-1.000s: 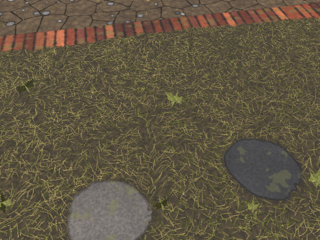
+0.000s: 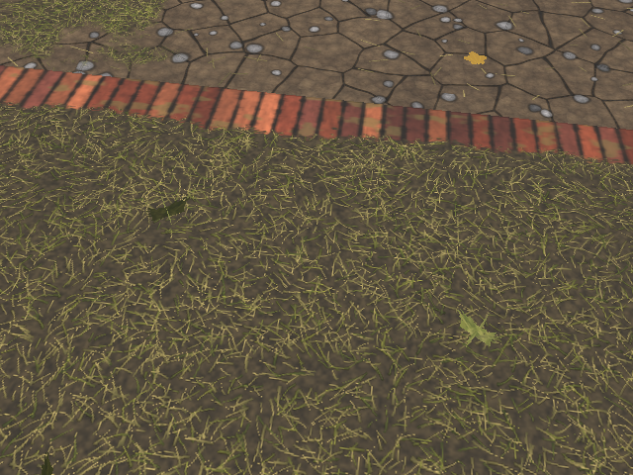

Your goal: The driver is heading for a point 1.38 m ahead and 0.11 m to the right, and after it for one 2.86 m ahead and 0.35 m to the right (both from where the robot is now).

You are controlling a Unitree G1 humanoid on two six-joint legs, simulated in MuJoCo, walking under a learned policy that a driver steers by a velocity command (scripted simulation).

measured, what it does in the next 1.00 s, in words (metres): walks ahead: right foot, then left foot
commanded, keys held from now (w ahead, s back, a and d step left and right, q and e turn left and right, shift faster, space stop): w+q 0.16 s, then w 0.36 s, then w+e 0.44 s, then e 0.04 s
